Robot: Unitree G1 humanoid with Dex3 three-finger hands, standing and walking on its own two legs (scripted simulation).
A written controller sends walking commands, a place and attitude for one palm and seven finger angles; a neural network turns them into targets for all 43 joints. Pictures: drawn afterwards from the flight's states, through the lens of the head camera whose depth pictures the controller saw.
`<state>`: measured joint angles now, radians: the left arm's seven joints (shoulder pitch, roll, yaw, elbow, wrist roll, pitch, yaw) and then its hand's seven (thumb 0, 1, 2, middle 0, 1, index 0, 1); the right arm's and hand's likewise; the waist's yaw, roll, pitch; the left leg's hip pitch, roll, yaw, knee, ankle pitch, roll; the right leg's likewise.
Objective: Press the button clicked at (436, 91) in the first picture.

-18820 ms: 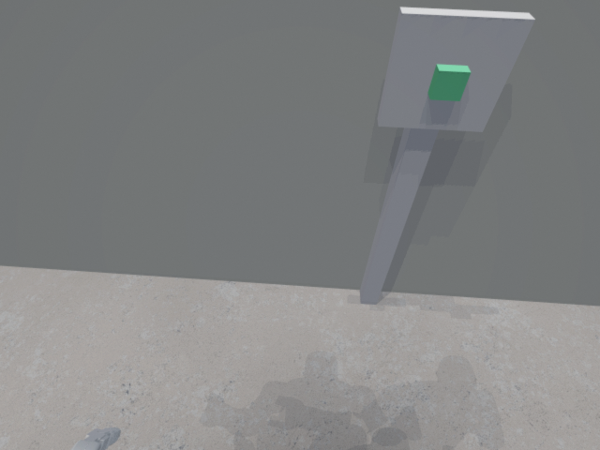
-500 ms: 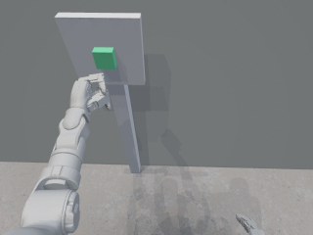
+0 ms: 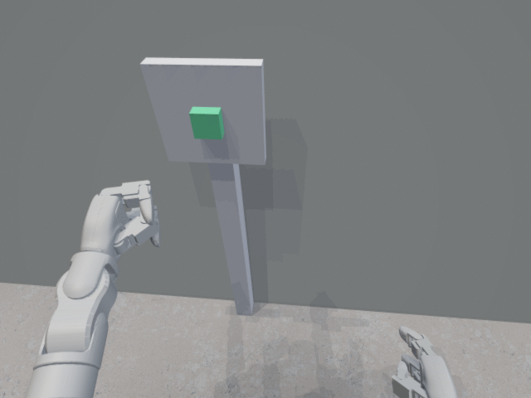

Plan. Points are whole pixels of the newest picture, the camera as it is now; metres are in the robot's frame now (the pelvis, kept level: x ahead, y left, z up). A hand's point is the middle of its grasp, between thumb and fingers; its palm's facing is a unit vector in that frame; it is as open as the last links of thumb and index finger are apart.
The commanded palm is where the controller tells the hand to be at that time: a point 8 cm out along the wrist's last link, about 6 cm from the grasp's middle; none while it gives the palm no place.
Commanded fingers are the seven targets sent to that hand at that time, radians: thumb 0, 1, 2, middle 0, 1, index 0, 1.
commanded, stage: draw the hand back to the body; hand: left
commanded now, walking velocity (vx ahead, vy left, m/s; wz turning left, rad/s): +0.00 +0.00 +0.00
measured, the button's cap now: (207, 122) +0.57 +0.17 +0.15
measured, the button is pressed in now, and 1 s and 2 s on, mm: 0 0 0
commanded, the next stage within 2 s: step back with the hand held close in 0.90 s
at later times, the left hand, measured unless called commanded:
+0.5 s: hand (89, 269) +0.22 +0.23 +0.16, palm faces +0.36 -0.87 -0.33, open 3.1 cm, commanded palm +0.16 +0.28 +0.17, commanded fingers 0.00 0.90 0.90 -1.30 -1.50 -1.30 -1.50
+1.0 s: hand (62, 288) +0.19 +0.24 +0.17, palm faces +0.41 -0.83 -0.36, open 3.1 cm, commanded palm +0.14 +0.29 +0.18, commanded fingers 0.00 0.90 0.90 -1.30 -1.50 -1.30 -1.50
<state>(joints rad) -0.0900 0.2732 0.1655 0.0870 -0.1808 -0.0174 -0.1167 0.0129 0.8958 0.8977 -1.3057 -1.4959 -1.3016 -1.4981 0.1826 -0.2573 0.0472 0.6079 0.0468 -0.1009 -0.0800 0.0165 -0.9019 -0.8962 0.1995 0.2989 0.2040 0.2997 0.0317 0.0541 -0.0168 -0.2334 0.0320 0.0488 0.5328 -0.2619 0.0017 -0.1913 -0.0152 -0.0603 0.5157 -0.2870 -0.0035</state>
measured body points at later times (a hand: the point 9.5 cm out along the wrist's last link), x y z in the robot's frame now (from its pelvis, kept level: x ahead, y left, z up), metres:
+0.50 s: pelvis +0.01 +0.01 +0.01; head -0.01 -0.02 +0.46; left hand +0.19 +0.28 +0.18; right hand +0.19 -0.21 -0.08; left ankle +0.02 +0.12 -0.74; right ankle +0.00 -0.11 -0.74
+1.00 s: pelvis +0.01 +0.01 +0.01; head -0.01 -0.01 +0.46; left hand +0.16 +0.29 +0.19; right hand +0.21 -0.20 -0.07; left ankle +0.02 +0.12 -0.74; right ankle +0.00 -0.11 -0.74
